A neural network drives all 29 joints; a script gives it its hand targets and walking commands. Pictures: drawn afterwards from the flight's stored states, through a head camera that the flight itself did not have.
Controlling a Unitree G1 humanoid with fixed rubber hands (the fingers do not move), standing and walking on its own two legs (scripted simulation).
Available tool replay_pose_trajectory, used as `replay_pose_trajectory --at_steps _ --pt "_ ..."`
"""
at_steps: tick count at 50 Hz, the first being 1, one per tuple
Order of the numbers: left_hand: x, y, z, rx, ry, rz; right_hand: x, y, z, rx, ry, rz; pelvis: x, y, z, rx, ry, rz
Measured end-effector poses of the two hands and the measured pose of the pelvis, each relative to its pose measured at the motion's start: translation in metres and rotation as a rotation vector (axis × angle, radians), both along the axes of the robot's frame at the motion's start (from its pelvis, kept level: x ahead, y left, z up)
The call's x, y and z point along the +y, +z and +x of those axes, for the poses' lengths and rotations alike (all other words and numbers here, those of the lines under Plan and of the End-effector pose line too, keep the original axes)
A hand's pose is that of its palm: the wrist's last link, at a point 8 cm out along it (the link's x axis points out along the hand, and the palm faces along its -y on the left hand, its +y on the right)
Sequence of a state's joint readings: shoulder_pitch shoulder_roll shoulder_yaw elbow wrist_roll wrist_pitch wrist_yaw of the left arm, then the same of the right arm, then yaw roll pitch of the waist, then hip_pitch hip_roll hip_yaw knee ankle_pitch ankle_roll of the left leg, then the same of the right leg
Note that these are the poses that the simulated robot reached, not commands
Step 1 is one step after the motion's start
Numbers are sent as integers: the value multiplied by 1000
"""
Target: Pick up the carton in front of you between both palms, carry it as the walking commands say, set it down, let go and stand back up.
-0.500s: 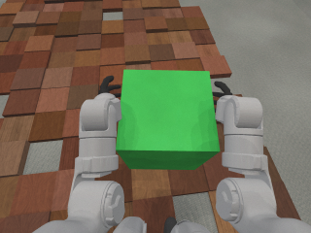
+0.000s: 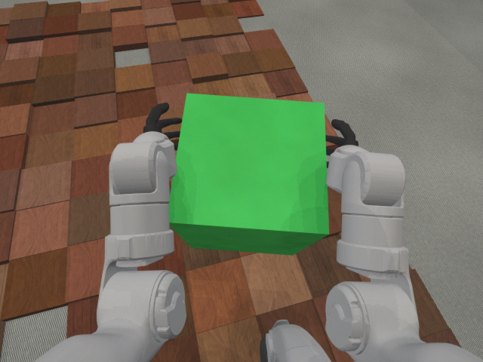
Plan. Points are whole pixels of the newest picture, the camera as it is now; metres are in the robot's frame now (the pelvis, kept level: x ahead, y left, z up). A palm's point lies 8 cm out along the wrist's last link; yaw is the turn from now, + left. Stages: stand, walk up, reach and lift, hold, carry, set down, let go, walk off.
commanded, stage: carry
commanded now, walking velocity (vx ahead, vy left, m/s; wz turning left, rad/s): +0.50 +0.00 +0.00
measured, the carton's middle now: (247, 186) +0.39 -0.03 +0.01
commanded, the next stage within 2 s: none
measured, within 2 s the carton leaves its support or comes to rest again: neither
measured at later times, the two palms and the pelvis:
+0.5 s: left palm (142, 48) +0.69 +0.16 +0.09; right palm (275, 47) +0.70 -0.12 +0.08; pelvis +0.32 +0.00 -0.04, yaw +0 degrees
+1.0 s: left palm out of the picture +1.00 +0.15 +0.11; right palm out of the picture +1.02 -0.13 +0.10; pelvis +0.64 -0.01 -0.02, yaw +2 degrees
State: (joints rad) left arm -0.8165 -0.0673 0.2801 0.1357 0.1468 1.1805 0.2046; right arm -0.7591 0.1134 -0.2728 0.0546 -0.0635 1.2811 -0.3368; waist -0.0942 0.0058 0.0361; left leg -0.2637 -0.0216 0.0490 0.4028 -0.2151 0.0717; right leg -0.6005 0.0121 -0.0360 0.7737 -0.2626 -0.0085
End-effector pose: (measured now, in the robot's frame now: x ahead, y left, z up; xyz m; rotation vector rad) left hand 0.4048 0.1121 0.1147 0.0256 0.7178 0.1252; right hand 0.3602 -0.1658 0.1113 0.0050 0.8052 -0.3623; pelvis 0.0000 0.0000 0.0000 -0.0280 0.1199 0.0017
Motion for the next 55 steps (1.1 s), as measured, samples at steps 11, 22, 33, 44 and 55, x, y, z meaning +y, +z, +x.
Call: replay_pose_trajectory --at_steps 11,22,33,44,55 --pt "-9 -13 128 10 54 89 -13 -16 161 17 127 0 -24 -29 156 -20 -1 6" --pt "45 -29 233 45 255 41 42 -42 302 42 254 36 -13 -30 276 -10 -2 20" --pt "32 -29 396 64 40 31 30 -33 409 64 74 -13 19 -23 414 -25 1 -1" --pt "22 -3 539 7 48 29 19 3 563 8 77 -19 3 -18 564 -34 10 8" --pt "61 -11 646 80 246 64 58 -19 721 75 286 5 -4 -16 698 -15 33 18"
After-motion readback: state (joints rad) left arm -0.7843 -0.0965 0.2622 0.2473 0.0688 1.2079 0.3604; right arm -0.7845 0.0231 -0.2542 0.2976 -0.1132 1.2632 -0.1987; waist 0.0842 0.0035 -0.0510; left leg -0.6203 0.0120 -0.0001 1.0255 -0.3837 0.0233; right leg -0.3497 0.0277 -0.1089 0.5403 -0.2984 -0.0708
